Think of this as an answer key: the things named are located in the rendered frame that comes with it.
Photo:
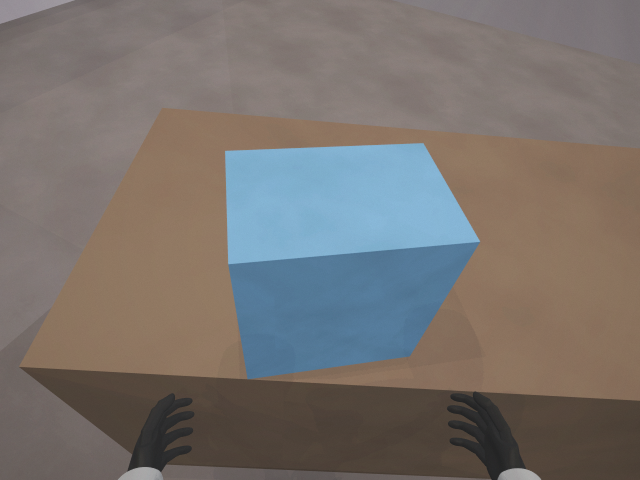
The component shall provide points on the carton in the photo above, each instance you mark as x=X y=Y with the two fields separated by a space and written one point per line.
x=339 y=255

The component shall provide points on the robot left hand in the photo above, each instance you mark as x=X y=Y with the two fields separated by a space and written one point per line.
x=150 y=446

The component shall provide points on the robot right hand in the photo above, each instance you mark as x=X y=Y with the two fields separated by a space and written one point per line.
x=498 y=450

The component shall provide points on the pedestal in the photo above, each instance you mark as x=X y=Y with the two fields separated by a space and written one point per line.
x=544 y=319

